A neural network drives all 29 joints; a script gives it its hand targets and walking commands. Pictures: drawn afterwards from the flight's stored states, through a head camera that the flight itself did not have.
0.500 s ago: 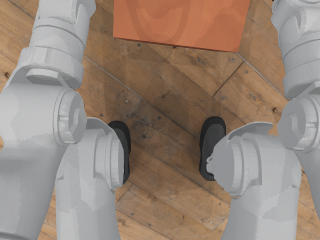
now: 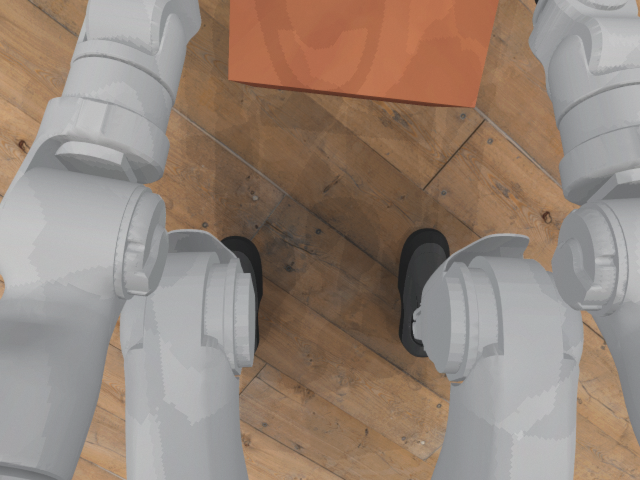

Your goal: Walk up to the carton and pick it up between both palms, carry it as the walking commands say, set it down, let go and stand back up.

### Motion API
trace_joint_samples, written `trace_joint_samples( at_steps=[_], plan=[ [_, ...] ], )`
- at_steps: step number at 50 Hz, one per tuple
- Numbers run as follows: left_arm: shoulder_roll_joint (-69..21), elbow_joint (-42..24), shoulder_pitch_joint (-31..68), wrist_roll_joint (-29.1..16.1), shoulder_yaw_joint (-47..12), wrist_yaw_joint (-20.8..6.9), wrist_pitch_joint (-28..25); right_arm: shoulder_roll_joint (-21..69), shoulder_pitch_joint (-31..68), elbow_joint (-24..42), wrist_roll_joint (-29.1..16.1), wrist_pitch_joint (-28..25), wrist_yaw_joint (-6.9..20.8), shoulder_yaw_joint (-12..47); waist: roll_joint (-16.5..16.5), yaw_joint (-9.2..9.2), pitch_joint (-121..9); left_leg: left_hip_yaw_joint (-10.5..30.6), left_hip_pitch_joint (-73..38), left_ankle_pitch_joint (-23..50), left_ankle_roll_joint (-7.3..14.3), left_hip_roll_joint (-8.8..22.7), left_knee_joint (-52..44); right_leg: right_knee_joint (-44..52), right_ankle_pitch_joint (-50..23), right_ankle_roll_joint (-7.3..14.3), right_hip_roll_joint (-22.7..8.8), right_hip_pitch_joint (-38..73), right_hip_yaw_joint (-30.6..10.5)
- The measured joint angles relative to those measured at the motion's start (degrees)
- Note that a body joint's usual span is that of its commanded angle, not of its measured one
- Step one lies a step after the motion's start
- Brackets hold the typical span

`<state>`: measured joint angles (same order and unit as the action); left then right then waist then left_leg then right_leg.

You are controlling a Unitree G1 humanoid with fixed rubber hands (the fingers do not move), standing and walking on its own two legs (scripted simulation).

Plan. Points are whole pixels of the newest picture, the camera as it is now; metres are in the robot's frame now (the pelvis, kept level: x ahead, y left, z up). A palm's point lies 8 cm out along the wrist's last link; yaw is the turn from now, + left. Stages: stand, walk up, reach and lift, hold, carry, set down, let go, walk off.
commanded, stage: reach and lift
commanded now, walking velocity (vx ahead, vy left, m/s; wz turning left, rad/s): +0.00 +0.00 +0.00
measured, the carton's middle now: out of the picture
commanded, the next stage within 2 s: none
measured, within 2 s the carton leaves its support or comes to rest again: neither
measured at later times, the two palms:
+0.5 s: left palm out of the picture +0.57 +0.13 -0.15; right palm out of the picture +0.55 -0.19 -0.15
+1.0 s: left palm out of the picture +0.55 +0.12 -0.07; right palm out of the picture +0.53 -0.18 -0.08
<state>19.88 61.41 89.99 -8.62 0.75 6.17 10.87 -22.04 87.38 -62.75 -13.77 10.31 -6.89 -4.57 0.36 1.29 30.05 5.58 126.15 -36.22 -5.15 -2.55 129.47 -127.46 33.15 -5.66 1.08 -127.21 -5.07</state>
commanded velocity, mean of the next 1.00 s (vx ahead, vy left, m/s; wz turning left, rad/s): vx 0.00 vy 0.00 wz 0.00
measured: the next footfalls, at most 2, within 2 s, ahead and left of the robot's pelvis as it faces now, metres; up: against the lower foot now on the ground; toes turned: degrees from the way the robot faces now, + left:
none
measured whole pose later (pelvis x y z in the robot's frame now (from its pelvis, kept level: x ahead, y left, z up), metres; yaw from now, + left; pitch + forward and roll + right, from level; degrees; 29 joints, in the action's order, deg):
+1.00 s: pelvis -0.03 +0.00 +0.06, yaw +1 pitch +30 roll +0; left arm 13.7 49.3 89.3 0.8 11.5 13.6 19.5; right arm -14.7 84.4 -45.2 -2.1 20.4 -16.4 -16.1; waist -0.6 2.3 30.0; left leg 4.8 115.0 -31.0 -5.2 -4.4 116.4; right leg -115.2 28.7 -6.6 2.9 -116.1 -6.8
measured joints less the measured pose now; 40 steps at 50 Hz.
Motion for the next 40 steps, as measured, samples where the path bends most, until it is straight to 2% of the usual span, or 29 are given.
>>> trace_joint_samples(
  at_steps=[5,11,21,24,29,32,36,40],
  plan=[
    [0.8,0.8,2.6,-0.1,0.4,0.9,0.9,1.1,0.5,1.2,0.5,0.4,-1.2,-1.2,-0.3,0.13,0.0,0.1,-0.3,1.6,-0.3,-0.5,-1.2,1.2,-1.5,-0.2,0.3,0.4,0.0],
    [0.6,2.6,5.8,2.7,4.0,0.1,1.6,1.2,2.5,2.3,4.0,2.6,-0.8,-3.6,-1.7,0.02,-0.1,-0.3,-0.6,3.3,0.1,-0.9,-3.2,3.1,-2.8,-0.4,0.2,1.1,-0.4],
    [-0.8,-2.7,2.8,4.7,6.6,0.0,3.8,1.9,1.2,7.6,7.7,5.9,-0.3,-7.2,-1.5,0.76,0.0,-0.6,-2.6,2.7,0.5,-1.2,-5.5,5.4,-1.9,-0.8,0.4,3.2,-0.8],
    [-1.5,-4.9,1.7,4.9,6.3,0.6,4.4,2.5,0.0,9.4,7.5,6.2,-2.2,-7.9,-1.0,0.69,0.0,-0.5,-3.3,2.1,0.4,-1.1,-5.8,5.7,-1.5,-0.8,0.6,3.9,-0.7],
    [-3.0,-7.6,0.5,5.7,6.5,1.3,5.1,4.0,-1.1,11.5,7.0,6.2,-8.3,-8.8,-0.5,0.22,0.0,-0.5,-4.8,1.4,0.1,-1.2,-6.1,5.9,-1.0,-0.9,1.1,5.1,-1.0],
    [-3.8,-9.2,-0.3,6.4,6.9,3.8,5.6,4.6,-1.6,12.5,7.0,6.2,-9.0,-9.0,-0.5,0.01,0.0,-0.5,-5.8,1.4,-0.1,-1.3,-6.5,6.1,-0.9,-0.9,1.3,5.8,-1.1],
    [-5.1,-11.0,-1.1,6.7,7.7,8.9,6.2,6.1,-1.9,13.7,7.9,6.5,-10.1,-9.2,-0.5,0.01,0.0,-0.4,-7.2,1.8,-0.5,-1.6,-7.5,6.7,-1.1,-0.6,1.3,7.1,-1.2],
    [-5.3,-11.2,-1.2,7.7,9.3,8.0,6.7,7.1,-2.2,14.6,10.1,7.2,-10.0,-10.5,-0.5,0.27,-0.1,-0.4,-8.4,2.6,-0.8,-1.9,-8.9,7.8,-1.8,-0.4,1.2,8.2,-1.2]
  ],
)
